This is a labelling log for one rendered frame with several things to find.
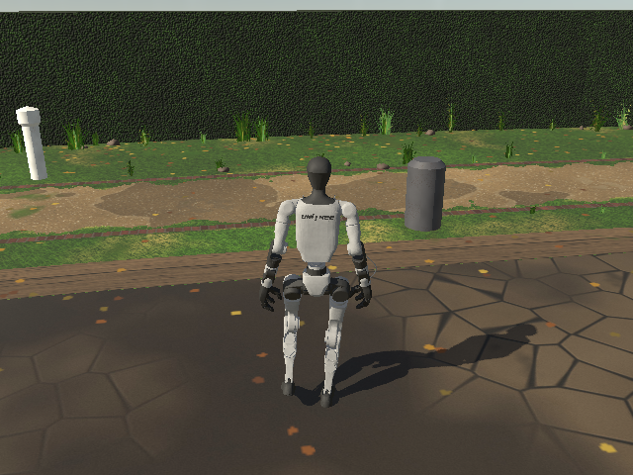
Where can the robot right forearm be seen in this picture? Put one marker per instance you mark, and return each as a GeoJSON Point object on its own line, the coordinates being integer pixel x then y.
{"type": "Point", "coordinates": [361, 268]}

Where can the left robot hand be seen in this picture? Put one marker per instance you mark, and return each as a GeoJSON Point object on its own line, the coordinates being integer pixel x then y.
{"type": "Point", "coordinates": [264, 297]}

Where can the robot right shin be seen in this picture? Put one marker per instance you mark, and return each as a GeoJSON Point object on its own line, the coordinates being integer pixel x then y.
{"type": "Point", "coordinates": [330, 363]}

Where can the robot left forearm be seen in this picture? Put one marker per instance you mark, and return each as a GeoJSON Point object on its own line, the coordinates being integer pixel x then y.
{"type": "Point", "coordinates": [271, 267]}

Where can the robot left shin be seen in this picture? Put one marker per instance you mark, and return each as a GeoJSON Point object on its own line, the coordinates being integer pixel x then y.
{"type": "Point", "coordinates": [289, 349]}

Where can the robot shin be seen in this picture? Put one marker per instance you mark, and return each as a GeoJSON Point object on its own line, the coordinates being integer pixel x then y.
{"type": "Point", "coordinates": [289, 349]}
{"type": "Point", "coordinates": [330, 363]}

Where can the robot right upper arm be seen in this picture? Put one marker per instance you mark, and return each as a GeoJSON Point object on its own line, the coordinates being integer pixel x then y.
{"type": "Point", "coordinates": [349, 211]}

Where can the robot left upper arm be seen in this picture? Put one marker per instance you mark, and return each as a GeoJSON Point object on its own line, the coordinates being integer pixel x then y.
{"type": "Point", "coordinates": [286, 209]}

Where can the right robot hand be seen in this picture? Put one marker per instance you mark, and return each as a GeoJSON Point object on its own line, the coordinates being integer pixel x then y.
{"type": "Point", "coordinates": [366, 293]}

